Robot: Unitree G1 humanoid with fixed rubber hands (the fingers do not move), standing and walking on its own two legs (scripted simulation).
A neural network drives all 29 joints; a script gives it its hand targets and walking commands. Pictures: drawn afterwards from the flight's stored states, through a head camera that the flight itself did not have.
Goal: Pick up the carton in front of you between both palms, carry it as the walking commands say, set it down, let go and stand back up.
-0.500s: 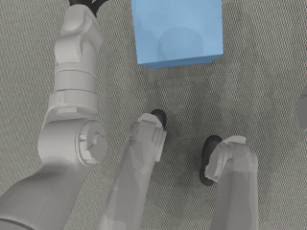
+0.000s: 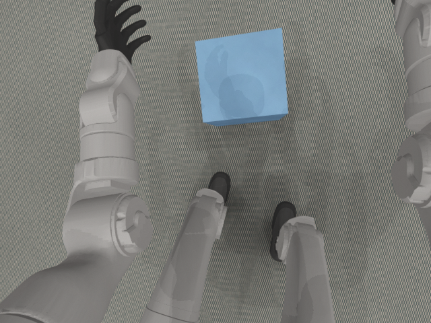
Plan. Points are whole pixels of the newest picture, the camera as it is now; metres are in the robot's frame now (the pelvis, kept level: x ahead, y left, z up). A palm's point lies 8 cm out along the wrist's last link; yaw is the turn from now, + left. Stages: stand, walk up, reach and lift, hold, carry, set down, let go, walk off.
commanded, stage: let go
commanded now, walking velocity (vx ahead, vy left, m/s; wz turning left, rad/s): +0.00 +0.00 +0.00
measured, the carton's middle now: (243, 86) +0.52 +0.11 -0.49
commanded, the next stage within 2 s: stand in 1.54 s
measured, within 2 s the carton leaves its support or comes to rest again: neither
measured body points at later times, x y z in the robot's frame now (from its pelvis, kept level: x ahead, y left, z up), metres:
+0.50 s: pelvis +0.04 +0.02 +0.11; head +0.26 +0.01 +0.50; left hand +0.36 +0.27 +0.01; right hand +0.44 -0.15 +0.00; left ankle +0.10 +0.13 -0.58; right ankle +0.05 -0.11 -0.58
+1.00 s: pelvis +0.10 +0.00 +0.15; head +0.17 +0.00 +0.60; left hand +0.27 +0.24 +0.08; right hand +0.32 -0.21 +0.07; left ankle +0.10 +0.13 -0.58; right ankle +0.05 -0.12 -0.58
